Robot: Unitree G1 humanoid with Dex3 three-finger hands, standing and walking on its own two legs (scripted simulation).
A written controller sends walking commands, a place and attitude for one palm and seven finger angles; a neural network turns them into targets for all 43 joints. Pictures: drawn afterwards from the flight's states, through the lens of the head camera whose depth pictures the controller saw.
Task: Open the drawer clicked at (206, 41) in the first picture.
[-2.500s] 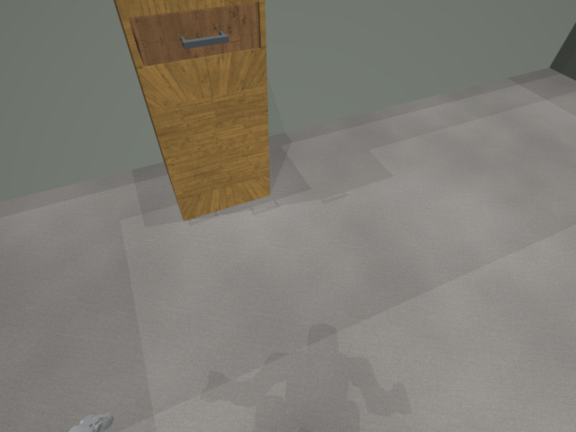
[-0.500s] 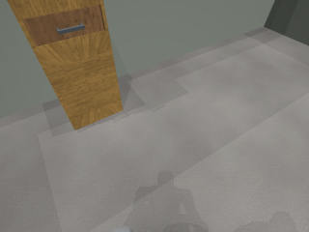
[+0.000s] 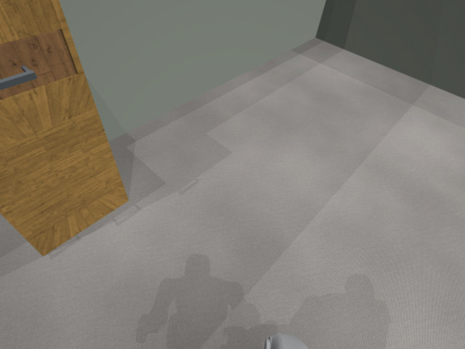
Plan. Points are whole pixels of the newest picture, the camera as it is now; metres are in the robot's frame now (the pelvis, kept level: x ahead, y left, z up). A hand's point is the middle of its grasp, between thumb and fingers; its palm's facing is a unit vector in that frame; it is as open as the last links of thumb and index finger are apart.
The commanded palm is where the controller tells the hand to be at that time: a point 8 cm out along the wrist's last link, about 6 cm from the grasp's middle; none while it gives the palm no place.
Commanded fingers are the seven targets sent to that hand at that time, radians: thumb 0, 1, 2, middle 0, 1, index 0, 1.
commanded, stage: walk to a spot facing it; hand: left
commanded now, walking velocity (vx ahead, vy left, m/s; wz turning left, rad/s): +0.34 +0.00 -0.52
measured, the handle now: (3, 79) +0.70 +0.68 +0.03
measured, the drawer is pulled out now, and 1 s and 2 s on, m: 0.00 0.00 0.00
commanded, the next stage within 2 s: turn to face it in 0.54 s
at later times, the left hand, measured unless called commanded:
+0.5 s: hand (203, 254) +0.36 +0.09 -0.17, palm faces -0.26 -0.95 -0.19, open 7.3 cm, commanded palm none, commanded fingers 0.00 0.90 0.90 -0.20 -0.30 -0.20 -0.30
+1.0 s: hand (189, 219) +0.45 +0.14 -0.18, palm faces -0.16 -0.97 -0.16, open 7.4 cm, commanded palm none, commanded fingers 0.00 0.90 0.90 -0.20 -0.30 -0.20 -0.30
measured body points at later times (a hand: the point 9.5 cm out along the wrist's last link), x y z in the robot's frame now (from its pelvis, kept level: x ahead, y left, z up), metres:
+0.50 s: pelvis +0.21 -0.06 -0.01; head +0.25 -0.07 +0.44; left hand +0.37 +0.14 -0.16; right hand +0.13 -0.28 -0.17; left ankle +0.18 +0.10 -0.64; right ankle +0.23 -0.14 -0.74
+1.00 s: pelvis +0.37 -0.03 +0.00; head +0.40 -0.01 +0.45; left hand +0.46 +0.19 -0.17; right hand +0.38 -0.27 -0.14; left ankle +0.44 +0.03 -0.74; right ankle +0.31 -0.17 -0.67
